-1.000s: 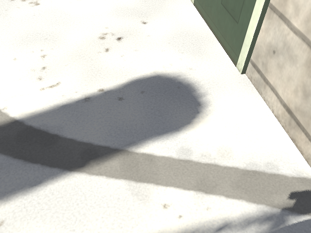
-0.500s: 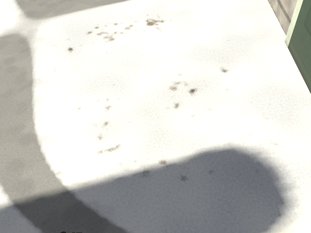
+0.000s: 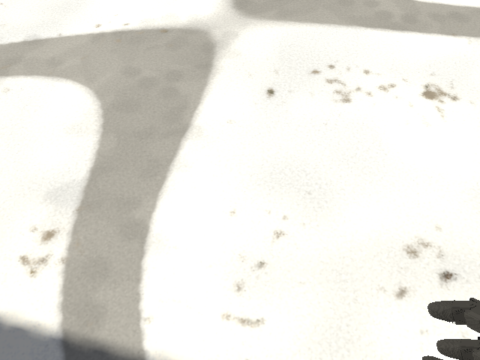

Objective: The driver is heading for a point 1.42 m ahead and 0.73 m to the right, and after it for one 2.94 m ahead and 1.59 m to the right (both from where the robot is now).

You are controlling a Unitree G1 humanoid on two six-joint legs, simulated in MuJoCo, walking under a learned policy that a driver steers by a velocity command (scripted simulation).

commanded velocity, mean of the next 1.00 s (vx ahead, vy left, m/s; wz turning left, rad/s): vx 0.12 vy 0.00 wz -0.75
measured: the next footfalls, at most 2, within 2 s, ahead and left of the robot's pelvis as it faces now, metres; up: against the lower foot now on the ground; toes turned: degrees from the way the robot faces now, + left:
left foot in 0.10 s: +0.28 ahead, +0.08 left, +0.00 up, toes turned -3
right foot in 0.50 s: +0.26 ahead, -0.17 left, +0.00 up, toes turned -24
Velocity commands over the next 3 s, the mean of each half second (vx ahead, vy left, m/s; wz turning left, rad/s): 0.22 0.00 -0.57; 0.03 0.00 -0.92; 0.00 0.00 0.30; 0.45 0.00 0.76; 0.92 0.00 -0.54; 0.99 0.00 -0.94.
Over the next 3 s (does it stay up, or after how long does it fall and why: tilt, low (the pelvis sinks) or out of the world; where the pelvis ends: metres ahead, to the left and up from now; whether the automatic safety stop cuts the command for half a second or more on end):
stays up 1.20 -0.22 0.00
